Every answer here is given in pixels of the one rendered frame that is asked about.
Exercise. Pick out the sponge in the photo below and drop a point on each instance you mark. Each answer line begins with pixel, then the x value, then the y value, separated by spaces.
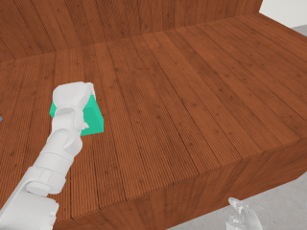
pixel 91 115

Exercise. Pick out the table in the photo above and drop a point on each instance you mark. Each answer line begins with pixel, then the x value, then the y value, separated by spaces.
pixel 202 100

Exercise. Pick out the robot right hand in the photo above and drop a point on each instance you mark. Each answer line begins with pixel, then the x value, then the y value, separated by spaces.
pixel 248 220

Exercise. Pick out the robot left upper arm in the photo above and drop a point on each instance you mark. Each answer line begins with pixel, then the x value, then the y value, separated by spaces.
pixel 30 212

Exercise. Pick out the robot left hand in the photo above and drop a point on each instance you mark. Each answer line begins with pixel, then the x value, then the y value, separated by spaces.
pixel 75 93

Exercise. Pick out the left robot forearm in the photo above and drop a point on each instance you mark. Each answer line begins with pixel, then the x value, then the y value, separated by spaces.
pixel 47 174

